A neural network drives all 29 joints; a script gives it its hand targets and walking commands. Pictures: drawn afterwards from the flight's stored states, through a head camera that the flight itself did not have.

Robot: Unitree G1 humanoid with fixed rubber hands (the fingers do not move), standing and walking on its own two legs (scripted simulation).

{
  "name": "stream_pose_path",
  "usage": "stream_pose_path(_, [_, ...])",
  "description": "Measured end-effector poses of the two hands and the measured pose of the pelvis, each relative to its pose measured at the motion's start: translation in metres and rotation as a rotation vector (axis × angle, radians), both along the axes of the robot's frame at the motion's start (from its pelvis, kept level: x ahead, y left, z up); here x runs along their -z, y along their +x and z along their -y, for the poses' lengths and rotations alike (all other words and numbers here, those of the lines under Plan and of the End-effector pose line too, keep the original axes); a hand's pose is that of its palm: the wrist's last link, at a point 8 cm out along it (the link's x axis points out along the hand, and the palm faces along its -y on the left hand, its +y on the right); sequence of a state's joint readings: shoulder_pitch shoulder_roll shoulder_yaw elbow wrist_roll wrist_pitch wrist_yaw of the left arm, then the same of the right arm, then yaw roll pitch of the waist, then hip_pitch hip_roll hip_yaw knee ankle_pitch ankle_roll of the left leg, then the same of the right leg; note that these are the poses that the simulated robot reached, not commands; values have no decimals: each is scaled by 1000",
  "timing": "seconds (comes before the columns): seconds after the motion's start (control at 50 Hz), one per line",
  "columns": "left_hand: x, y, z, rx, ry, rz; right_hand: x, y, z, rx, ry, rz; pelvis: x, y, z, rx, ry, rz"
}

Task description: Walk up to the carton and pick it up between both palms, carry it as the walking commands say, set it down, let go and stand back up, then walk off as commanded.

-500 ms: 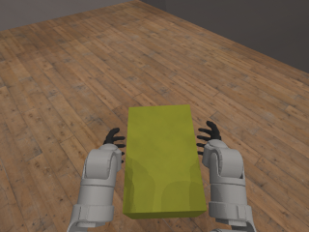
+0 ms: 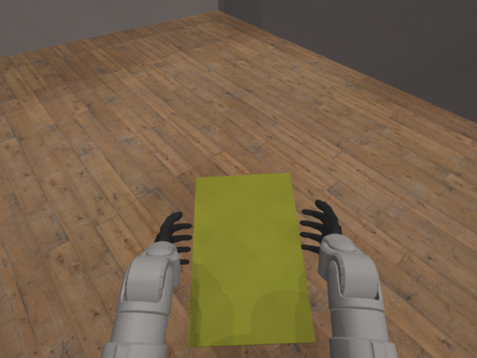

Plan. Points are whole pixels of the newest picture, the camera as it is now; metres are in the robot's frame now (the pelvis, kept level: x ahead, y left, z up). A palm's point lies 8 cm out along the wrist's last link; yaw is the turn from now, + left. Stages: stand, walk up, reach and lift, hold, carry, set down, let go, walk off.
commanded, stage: carry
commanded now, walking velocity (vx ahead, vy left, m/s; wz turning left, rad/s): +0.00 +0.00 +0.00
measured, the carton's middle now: (247, 258) +0.31 +0.00 -0.05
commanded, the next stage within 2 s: hold in 0.12 s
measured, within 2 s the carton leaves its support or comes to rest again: neither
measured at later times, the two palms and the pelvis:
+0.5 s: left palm (147, 258) +0.25 +0.16 +0.05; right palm (318, 241) +0.29 -0.11 +0.07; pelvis -0.02 -0.01 +0.01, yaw -1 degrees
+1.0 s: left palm (173, 269) +0.26 +0.13 -0.01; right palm (329, 254) +0.29 -0.15 +0.02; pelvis -0.01 -0.03 +0.00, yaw -3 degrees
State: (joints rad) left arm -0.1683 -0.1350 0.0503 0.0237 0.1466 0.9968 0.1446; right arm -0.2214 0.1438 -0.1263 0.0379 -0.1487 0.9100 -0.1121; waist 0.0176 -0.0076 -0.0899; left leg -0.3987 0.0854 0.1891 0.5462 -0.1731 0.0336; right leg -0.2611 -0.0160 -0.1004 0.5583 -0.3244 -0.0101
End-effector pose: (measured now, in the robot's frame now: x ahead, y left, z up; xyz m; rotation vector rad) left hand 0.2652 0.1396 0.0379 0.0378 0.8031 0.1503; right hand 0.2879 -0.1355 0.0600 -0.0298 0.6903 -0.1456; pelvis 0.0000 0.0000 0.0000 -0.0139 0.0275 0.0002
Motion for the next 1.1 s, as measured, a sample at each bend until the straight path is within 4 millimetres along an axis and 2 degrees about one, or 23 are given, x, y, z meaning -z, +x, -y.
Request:
stream_pose_path(0.12, [0,-3,-2,-5,-3,5,1,-2,-2,-6,-1,7,-1,-2,-1,-2,0,-1])
stream_pose_path(0.24, [14,-5,1,28,24,12,16,-6,2,-44,-66,-4,-6,-6,0,5,21,87])
stream_pose_path(0.5, [-16,-19,-20,-115,45,71,-7,-2,-22,-141,-2,65,-6,-25,9,19,22,183])
stream_pose_path(0.7, [-17,-13,0,-120,48,41,-4,0,-6,-100,-50,33,-5,-32,18,56,19,190])
stream_pose_path(0.78, [-5,-9,8,-65,43,36,0,-2,2,-60,-65,29,-5,-27,23,67,23,170])
stream_pose_path(0.9, [24,-9,12,-40,18,9,22,-1,10,-65,-43,6,-5,-19,28,65,25,134])
stream_pose_path(1.1, [60,-5,6,-54,10,-7,57,9,6,-99,-23,-7,-1,-9,25,52,19,35])
